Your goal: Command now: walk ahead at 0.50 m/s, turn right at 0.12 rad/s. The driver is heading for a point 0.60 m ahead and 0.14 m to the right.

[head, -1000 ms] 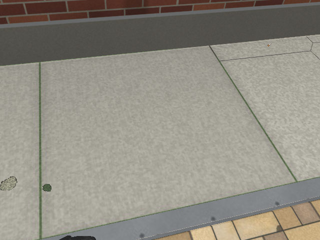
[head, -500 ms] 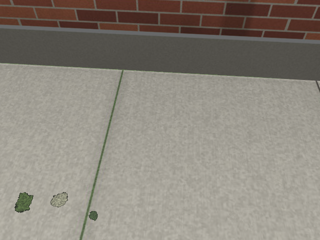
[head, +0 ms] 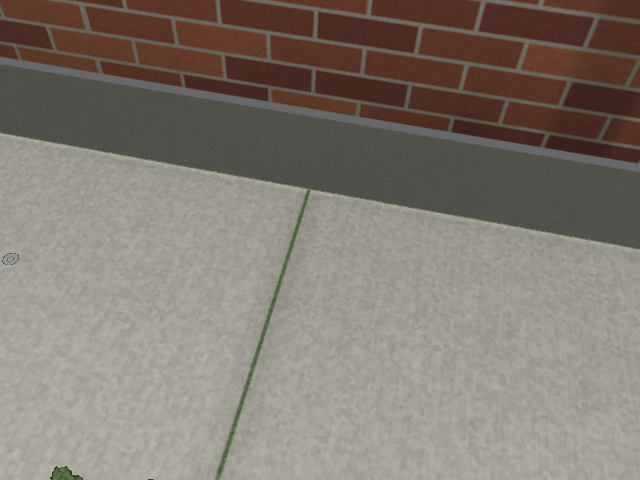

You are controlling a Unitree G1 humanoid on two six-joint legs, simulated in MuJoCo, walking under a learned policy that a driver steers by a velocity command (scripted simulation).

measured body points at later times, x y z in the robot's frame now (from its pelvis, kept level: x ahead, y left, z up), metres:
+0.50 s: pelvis +0.29 -0.09 -0.01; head +0.32 -0.11 +0.44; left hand +0.45 +0.15 -0.11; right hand +0.38 -0.39 -0.10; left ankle +0.34 +0.07 -0.66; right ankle +0.29 -0.16 -0.75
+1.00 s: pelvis +0.51 -0.10 -0.01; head +0.55 -0.10 +0.44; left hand +0.75 +0.09 -0.12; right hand +0.56 -0.39 -0.11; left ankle +0.62 -0.03 -0.75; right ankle +0.47 -0.25 -0.71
